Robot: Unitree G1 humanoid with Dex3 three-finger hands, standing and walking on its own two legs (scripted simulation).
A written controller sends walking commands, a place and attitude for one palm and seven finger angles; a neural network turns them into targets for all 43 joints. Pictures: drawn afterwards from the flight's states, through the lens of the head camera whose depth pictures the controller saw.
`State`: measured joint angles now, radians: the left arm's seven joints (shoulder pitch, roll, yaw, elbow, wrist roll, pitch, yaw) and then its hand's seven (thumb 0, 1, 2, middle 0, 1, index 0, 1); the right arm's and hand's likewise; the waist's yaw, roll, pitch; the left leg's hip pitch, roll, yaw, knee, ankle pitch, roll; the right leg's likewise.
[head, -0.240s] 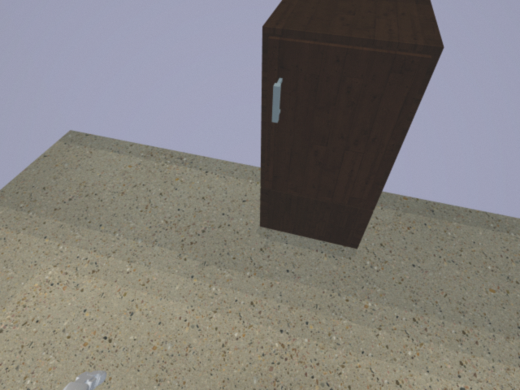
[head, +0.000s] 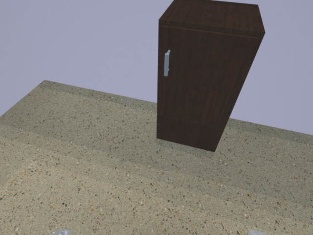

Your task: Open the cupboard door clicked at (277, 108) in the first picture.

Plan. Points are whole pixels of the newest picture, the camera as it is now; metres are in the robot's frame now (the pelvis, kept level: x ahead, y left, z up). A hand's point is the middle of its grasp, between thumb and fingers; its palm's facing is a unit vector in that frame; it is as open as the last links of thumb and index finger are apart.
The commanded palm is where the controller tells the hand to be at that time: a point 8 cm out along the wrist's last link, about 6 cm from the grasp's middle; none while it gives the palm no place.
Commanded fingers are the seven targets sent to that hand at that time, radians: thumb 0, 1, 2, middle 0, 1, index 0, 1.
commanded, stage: stand and wait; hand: left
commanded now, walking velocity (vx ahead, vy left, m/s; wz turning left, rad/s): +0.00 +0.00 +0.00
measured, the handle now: (167, 63) +0.92 +0.01 -0.04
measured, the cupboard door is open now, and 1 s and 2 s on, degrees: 0 0 0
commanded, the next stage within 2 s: look at it before walking up in 0.58 s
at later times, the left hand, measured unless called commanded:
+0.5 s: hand out of the picture +0.05 +0.24 -0.15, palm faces -0.02 -0.94 -0.35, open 7.4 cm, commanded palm none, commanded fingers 0.00 0.90 0.90 -0.20 -0.30 -0.20 -0.30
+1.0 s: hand out of the picture +0.07 +0.23 -0.15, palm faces -0.03 -0.94 -0.34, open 7.4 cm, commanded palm none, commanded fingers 0.00 0.90 0.90 -0.20 -0.30 -0.20 -0.30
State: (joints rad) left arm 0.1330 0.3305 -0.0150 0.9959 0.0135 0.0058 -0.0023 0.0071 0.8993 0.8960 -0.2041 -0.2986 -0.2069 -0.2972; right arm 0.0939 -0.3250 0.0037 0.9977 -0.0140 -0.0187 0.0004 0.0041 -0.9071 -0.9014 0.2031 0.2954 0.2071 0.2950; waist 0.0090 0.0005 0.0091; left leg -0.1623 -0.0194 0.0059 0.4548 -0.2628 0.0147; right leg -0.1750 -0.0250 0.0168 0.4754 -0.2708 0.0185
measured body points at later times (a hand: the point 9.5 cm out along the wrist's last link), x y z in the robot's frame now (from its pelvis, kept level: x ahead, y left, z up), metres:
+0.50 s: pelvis -0.01 -0.01 +0.00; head -0.01 -0.02 +0.45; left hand +0.06 +0.29 -0.12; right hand +0.06 -0.31 -0.13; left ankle -0.01 +0.11 -0.74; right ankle -0.01 -0.13 -0.74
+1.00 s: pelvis -0.01 -0.02 +0.01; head +0.00 -0.02 +0.46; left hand +0.07 +0.28 -0.13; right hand +0.07 -0.31 -0.13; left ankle -0.01 +0.11 -0.74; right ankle -0.01 -0.13 -0.74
